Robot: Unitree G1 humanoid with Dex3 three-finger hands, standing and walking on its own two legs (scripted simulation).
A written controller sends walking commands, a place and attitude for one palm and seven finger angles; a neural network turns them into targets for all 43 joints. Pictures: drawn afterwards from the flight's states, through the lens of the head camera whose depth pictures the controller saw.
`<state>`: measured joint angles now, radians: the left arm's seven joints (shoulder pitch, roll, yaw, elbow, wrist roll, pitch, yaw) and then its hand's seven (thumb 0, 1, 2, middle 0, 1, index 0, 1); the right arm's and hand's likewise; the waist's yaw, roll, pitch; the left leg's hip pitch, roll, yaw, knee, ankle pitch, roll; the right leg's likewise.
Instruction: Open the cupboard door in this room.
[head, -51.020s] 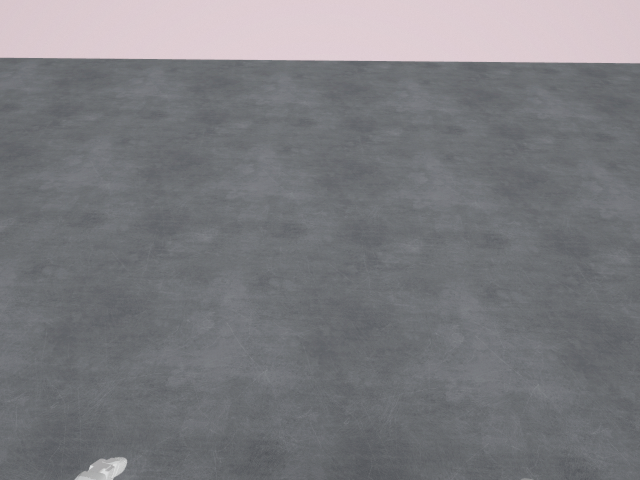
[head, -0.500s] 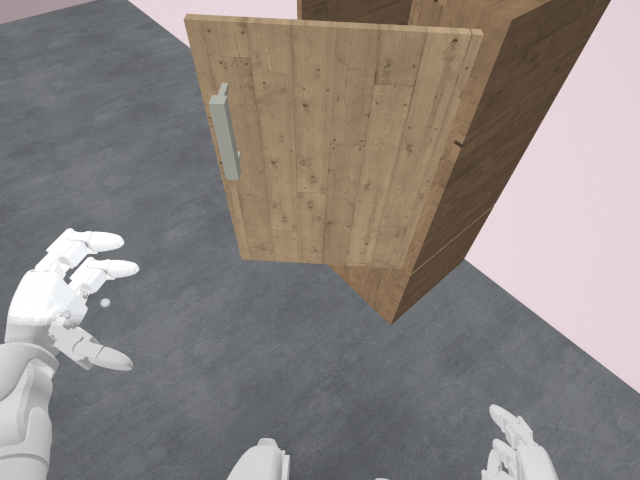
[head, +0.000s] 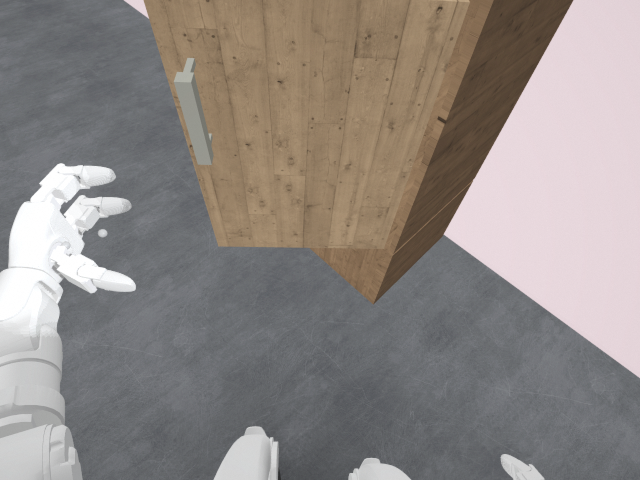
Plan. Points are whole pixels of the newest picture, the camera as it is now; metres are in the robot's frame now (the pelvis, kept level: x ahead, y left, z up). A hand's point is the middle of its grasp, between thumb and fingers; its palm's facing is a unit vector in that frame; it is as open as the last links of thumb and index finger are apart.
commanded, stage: move the hooked fingers beside the handle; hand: left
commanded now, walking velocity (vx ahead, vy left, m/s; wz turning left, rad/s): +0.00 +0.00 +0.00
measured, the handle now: (198, 114) +0.62 +0.21 +0.06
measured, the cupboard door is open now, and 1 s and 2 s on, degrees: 46 46 46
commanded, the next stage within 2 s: slide the fingers in behind the handle in 1.82 s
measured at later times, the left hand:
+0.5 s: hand (124, 176) +0.48 +0.28 +0.07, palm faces +0.06 -1.00 -0.01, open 14.0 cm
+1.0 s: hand (147, 130) +0.56 +0.27 +0.08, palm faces +0.06 -1.00 +0.00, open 14.0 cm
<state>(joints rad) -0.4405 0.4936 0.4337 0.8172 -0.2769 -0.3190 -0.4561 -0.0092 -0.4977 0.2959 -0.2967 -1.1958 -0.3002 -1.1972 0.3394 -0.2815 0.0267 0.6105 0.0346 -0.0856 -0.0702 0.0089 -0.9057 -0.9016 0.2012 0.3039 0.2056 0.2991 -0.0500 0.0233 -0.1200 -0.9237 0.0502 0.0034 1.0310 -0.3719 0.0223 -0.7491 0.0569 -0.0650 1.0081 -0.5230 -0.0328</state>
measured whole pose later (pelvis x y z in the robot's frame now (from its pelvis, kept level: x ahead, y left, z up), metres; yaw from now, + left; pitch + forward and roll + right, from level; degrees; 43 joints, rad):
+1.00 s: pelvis +0.01 +0.01 -0.03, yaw -3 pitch +26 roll -6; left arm -1.12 0.84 0.50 1.34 -0.05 -0.29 -0.37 -0.01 -0.50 0.30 -0.30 -1.20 -0.30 -1.20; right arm 0.41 -0.28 0.08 0.62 -0.01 0.06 -0.05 0.00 -0.91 -0.90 0.20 0.30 0.21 0.30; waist -0.23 0.04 -0.10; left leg -1.22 0.08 -0.02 1.16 -0.41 0.04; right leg -1.02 0.09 -0.08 1.09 -0.54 -0.02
